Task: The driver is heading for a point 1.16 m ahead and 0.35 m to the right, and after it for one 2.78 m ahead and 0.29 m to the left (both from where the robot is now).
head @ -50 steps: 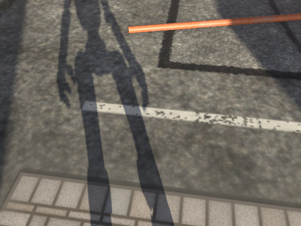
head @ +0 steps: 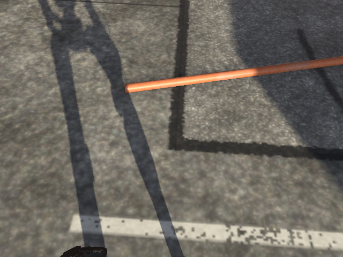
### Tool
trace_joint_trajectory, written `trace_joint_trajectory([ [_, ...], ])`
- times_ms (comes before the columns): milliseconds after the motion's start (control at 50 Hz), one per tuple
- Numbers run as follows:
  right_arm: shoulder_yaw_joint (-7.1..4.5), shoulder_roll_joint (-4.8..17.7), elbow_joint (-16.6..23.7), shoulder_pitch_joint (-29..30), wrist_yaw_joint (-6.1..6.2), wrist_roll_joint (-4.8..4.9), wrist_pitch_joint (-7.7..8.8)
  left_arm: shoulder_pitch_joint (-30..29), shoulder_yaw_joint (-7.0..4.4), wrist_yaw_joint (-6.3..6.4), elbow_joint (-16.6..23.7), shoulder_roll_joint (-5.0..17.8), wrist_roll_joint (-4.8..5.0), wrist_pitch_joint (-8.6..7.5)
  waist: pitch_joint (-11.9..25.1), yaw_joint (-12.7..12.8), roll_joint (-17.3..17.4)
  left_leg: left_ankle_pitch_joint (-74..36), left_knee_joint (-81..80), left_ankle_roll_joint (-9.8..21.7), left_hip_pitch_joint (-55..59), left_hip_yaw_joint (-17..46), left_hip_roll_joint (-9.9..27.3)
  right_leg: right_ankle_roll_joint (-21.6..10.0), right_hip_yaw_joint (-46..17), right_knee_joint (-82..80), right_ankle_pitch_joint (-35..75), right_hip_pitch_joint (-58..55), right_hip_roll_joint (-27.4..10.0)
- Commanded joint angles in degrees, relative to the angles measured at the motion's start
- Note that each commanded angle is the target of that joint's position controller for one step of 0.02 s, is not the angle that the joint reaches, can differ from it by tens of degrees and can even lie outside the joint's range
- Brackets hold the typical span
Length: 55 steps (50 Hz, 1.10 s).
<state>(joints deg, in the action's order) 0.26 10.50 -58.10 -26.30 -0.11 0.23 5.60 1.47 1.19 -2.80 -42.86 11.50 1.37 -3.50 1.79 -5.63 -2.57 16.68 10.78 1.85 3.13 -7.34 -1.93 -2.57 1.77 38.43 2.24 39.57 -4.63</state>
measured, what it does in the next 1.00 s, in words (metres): walks ahead, turning right: right foot, then left foot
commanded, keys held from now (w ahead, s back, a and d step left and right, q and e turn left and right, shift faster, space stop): w+e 0.92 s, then w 0.08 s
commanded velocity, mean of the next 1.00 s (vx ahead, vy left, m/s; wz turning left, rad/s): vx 0.50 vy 0.00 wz -0.46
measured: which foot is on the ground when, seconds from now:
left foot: down 0.00-0.14, up 0.16-0.58, down 0.60-1.00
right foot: up 0.00-0.10, down 0.12-0.62, up 0.64-1.00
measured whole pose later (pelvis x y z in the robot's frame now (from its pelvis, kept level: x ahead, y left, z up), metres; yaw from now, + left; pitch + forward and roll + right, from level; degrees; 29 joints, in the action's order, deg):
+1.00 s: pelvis +0.56 -0.09 +0.00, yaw -31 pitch +1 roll +2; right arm -3.8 16.0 -49.8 -19.6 -0.2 0.0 4.8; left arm 8.0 -4.2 -1.3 -35.4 15.4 1.1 -0.8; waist -0.9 -5.3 -2.3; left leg 15.6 15.0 0.4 -0.7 -10.6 0.3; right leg -0.6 -3.0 46.0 -1.7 39.7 -5.3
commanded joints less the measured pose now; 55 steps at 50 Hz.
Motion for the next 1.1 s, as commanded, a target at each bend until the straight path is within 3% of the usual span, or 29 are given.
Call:
trace_joint_trajectory([
  [20,-2.60,10.48,1.34,-2.11,0.23,0.24,-0.76,-10.21,-1.17,-1.03,5.90,3.50,0.22,-1.45,-7.88,0.19,7.34,-22.69,-1.62,8.00,5.83,6.42,17.85,-1.18,1.19,-6.97,-3.85,4.78,0.35],
  [60,-3.25,11.90,1.85,-0.78,0.31,0.03,-1.00,-6.96,-2.11,-1.50,5.26,5.46,-0.26,-1.58,-4.86,2.67,9.13,-42.51,4.81,6.78,6.69,3.93,17.64,-3.58,3.63,-8.67,-7.02,-4.38,3.59],
  [100,-3.58,12.53,3.03,0.90,0.81,-0.53,-1.74,8.19,-4.92,-1.01,0.92,10.15,-0.24,-1.29,4.00,10.01,9.30,-55.64,21.93,3.97,2.92,0.01,14.49,-6.78,5.16,-10.59,-5.21,-24.76,7.87],
  [120,-3.23,12.06,5.44,2.30,1.22,-1.37,-1.49,19.01,-6.52,-0.19,-1.39,14.01,-0.55,-0.93,11.03,14.06,5.32,-41.66,37.50,2.22,-11.56,-0.39,12.42,-9.68,-5.35,-7.30,-2.72,-44.01,0.73],
  [140,-0.76,4.20,7.64,-2.90,0.15,-1.91,0.05,23.04,-7.67,0.21,-2.00,19.09,-1.12,-0.64,18.94,10.29,-10.69,-3.66,60.41,-2.45,-37.11,1.40,1.13,-20.84,-36.32,-12.46,-13.17,-65.20,-14.04],
  [160,-1.53,7.54,7.32,-0.07,-0.50,-0.40,2.24,21.79,-6.61,0.68,-1.68,14.60,-1.01,-0.57,21.75,10.95,-8.36,12.22,70.09,-1.67,-43.39,11.66,0.11,-21.40,-46.67,-20.81,-14.72,-64.99,-16.30],
  [180,-2.61,11.40,10.17,6.38,-0.88,1.43,3.68,18.27,-5.94,1.08,-0.94,11.88,-1.10,-0.66,13.40,10.78,-6.90,8.07,71.65,-0.30,-47.09,13.35,3.30,-17.61,-36.83,-21.26,-10.38,-58.07,-12.90],
  [220,-2.79,11.17,12.50,12.02,-0.14,0.55,4.28,12.17,-5.15,0.92,0.76,8.84,-1.13,-1.00,4.98,7.16,2.61,0.56,65.21,-0.10,-44.54,11.66,7.17,-14.73,-23.44,-23.25,1.51,-41.83,-8.03],
  [260,-3.07,10.12,14.27,11.28,0.07,-0.09,3.12,11.53,-4.71,1.23,1.40,7.66,-1.51,-1.23,3.35,4.35,1.54,-1.52,61.28,-1.02,-40.96,12.08,8.82,-14.56,-20.46,-25.86,3.87,-35.21,-5.54],
  [300,-3.15,9.16,15.47,11.44,0.11,-0.71,1.98,12.89,-5.19,1.71,1.45,9.14,-0.72,-1.37,1.47,3.41,1.34,-1.68,56.64,-2.68,-41.78,11.40,9.18,-15.25,-18.80,-27.40,5.00,-31.41,-4.98],
  [340,-2.95,8.70,17.65,16.16,0.26,-1.13,1.34,14.72,-5.83,2.44,1.68,11.07,-0.66,-1.41,-1.13,4.17,1.73,-5.35,48.24,-4.52,-43.05,10.37,8.80,-15.03,-17.01,-28.61,4.51,-27.34,-4.09],
  [420,-2.21,6.74,20.63,26.70,0.04,-0.83,1.62,18.59,-6.63,3.30,1.76,12.73,-0.25,-0.85,-2.11,7.97,-0.90,-20.22,26.90,-5.07,-35.64,9.03,4.36,-11.27,-13.69,-26.92,-0.62,-23.13,-0.15],
  [480,-2.85,8.63,22.55,30.33,-0.15,0.16,1.80,21.45,-6.90,3.77,1.14,12.64,0.38,-0.39,-1.94,9.31,-2.33,-22.32,20.83,-4.81,-33.53,10.73,2.94,-10.06,-17.67,-24.10,-4.24,-26.94,-2.12],
  [540,-4.03,11.10,23.13,29.60,-0.65,0.12,2.47,21.18,-7.30,4.33,1.63,12.41,0.28,0.33,-1.14,7.98,-3.16,-17.14,17.25,-2.87,-31.06,12.44,2.91,-8.53,-22.74,-18.56,-6.57,-32.34,-4.34],
  [580,-5.28,12.57,21.70,22.28,-0.35,-0.17,2.82,19.59,-7.24,4.21,2.70,11.35,-0.25,0.91,1.87,4.07,-3.81,-13.35,14.34,-0.46,-20.52,10.69,2.39,-6.47,-22.65,-10.83,-1.81,-31.27,-1.56],
  [600,-6.14,14.94,20.51,14.28,-0.25,-1.12,2.92,18.59,-6.26,3.92,4.01,8.72,-0.73,0.99,8.45,0.10,-1.15,-12.31,15.49,2.85,-7.19,15.53,8.24,-4.62,-20.15,1.38,-3.45,-26.41,1.52],
  [620,-7.27,19.47,19.67,6.78,0.12,-1.75,2.53,24.53,-5.15,4.13,5.30,4.33,-0.74,0.76,17.63,0.75,12.42,-7.55,14.83,9.42,14.80,34.24,21.33,-0.68,-12.50,20.81,-22.13,-9.42,9.23],
  [640,-6.94,17.87,18.59,5.24,-0.32,-1.07,2.11,28.22,-4.92,3.99,6.27,6.69,0.54,0.24,20.61,2.17,24.23,6.07,8.41,14.11,19.65,54.22,27.77,0.20,-11.90,32.54,-36.53,3.45,8.72],
  [660,-5.76,12.67,19.96,8.71,0.06,-0.71,1.85,24.53,-6.22,4.06,5.23,11.55,1.02,0.51,12.85,1.27,15.13,11.03,6.67,11.94,13.03,48.72,25.84,0.89,-13.13,38.18,-31.23,7.06,5.49],
  [680,-5.10,10.78,20.23,11.35,0.35,-0.72,1.40,19.45,-6.64,4.05,6.00,12.80,0.47,0.92,6.55,1.28,9.13,6.06,6.33,9.49,4.52,38.43,23.35,1.21,-10.83,38.21,-25.55,6.42,3.29],
  [700,-4.71,9.92,19.91,13.65,0.29,-0.98,1.15,17.16,-6.73,3.94,6.55,11.90,-0.05,1.15,2.50,2.65,6.78,-0.99,4.95,8.64,-2.78,31.33,20.35,1.50,-10.02,35.87,-21.69,4.31,1.51],
  [740,-4.38,8.81,18.92,15.40,0.16,-1.46,1.30,17.13,-6.91,3.53,7.01,9.96,0.01,1.89,-0.85,4.98,8.77,-7.55,1.87,7.60,-10.72,22.37,16.70,1.55,-9.19,31.89,-18.41,0.03,-0.95],
  [760,-4.64,9.21,18.10,15.05,0.00,-0.91,1.34,17.73,-6.55,3.49,7.22,8.09,0.01,2.26,-0.99,5.48,8.67,-9.48,0.40,8.43,-12.19,20.42,16.75,1.90,-8.20,31.67,-18.35,-1.07,-1.18],
  [800,-5.18,10.55,16.67,14.45,-0.06,-0.63,1.58,16.14,-6.37,3.55,8.22,7.14,-0.12,2.77,-2.01,5.73,7.22,-13.59,-1.22,9.44,-12.45,16.53,17.35,2.46,-8.14,29.25,-16.25,0.86,-1.72],
  [880,-5.83,12.96,14.04,12.59,0.13,-0.83,1.12,11.35,-6.15,2.84,9.99,6.54,-0.46,2.63,-2.09,4.79,6.16,-18.51,-1.75,9.54,-8.78,9.67,17.28,2.55,-7.75,19.46,-7.75,3.20,-1.77],
  [920,-5.81,13.33,13.60,12.75,0.15,-0.61,0.58,8.56,-6.11,2.03,10.39,6.72,-0.18,2.41,-3.31,3.72,6.77,-19.40,-1.52,8.48,-7.33,5.99,16.70,2.56,-6.29,13.56,-3.43,3.04,-1.56],
  [1000,-6.08,15.15,11.02,7.89,0.11,0.26,-0.44,0.13,-4.92,0.64,13.29,4.52,-0.06,1.36,-6.29,0.53,5.65,-19.17,-1.28,8.18,-4.78,3.72,17.77,1.22,-2.74,2.60,-3.15,0.79,-0.29],
  [1060,-6.60,16.98,9.66,6.44,-0.03,1.42,-1.05,-2.24,-5.20,-0.03,14.84,5.93,-0.08,1.03,-6.94,0.81,7.02,-23.58,1.05,7.39,-1.28,2.98,19.23,-1.06,-0.46,-2.17,-9.75,-2.25,1.31],
  [1100,-6.85,18.32,9.13,7.31,0.20,2.07,-1.45,2.13,-6.29,0.02,14.23,7.97,-0.70,0.94,-3.50,4.80,8.83,-42.18,8.86,6.25,-0.19,1.10,18.92,-3.48,2.14,-5.59,-13.23,-11.69,4.58],
])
